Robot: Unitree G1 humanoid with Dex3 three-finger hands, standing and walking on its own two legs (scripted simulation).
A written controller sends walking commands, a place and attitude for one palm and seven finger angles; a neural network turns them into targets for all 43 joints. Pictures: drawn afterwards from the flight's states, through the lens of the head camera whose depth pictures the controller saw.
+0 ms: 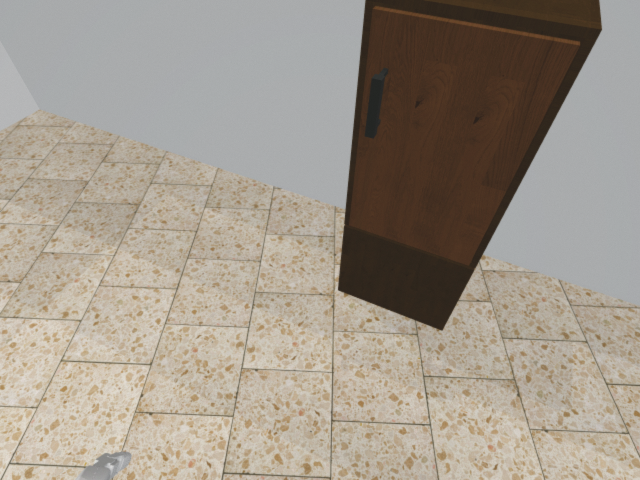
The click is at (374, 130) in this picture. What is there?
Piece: cupboard door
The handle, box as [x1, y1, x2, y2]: [365, 68, 387, 138]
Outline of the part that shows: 386,68 383,68 378,75 375,74 371,80 365,136 373,138 380,120 378,118 383,81 387,73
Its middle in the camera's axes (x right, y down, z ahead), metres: +0.12 -0.29 +0.82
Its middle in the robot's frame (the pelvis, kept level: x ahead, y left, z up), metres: +0.82 -0.08 +0.05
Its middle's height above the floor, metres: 0.82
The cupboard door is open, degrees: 0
